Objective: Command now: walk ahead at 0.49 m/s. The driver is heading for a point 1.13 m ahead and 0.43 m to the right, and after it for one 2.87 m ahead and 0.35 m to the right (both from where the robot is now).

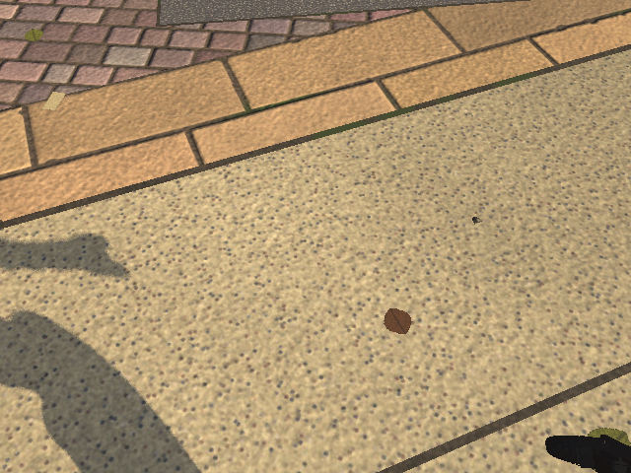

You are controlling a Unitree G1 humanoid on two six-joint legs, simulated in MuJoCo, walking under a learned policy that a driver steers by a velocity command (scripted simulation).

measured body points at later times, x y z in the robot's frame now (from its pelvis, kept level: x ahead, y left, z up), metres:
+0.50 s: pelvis +0.29 -0.05 +0.00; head +0.33 -0.06 +0.45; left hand +0.51 +0.19 -0.07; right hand +0.29 -0.34 -0.13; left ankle +0.11 +0.09 -0.69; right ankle +0.40 -0.15 -0.72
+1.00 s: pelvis +0.57 -0.04 +0.00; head +0.60 -0.04 +0.45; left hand +0.62 +0.26 -0.12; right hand +0.76 -0.31 -0.06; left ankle +0.69 +0.06 -0.72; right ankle +0.40 -0.14 -0.70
